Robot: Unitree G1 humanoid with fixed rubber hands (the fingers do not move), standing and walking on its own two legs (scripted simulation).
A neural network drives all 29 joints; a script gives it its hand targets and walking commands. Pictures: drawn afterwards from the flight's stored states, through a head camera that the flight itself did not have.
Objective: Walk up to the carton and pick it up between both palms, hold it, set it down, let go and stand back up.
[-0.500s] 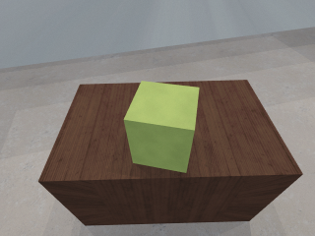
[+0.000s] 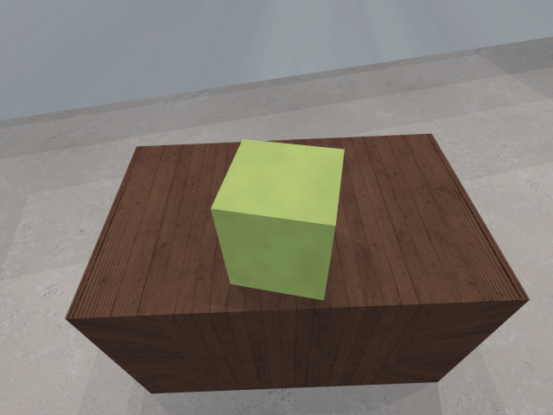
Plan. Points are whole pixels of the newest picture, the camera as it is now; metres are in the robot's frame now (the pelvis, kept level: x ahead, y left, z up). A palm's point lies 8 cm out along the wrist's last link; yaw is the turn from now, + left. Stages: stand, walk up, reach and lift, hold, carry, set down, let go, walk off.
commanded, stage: stand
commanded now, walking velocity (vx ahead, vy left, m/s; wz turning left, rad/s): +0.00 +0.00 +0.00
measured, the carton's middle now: (283, 220) +0.51 +0.01 -0.06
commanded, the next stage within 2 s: none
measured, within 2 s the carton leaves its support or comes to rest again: neither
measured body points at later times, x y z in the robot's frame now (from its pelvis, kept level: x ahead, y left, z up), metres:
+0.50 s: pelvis +0.01 +0.00 +0.00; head +0.01 -0.01 +0.45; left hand +0.08 +0.30 -0.12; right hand +0.08 -0.30 -0.13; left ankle +0.03 +0.13 -0.74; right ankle +0.03 -0.13 -0.74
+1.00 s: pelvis +0.02 +0.00 +0.00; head +0.03 +0.00 +0.45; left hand +0.08 +0.30 -0.13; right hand +0.09 -0.30 -0.13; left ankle +0.03 +0.13 -0.74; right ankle +0.03 -0.13 -0.74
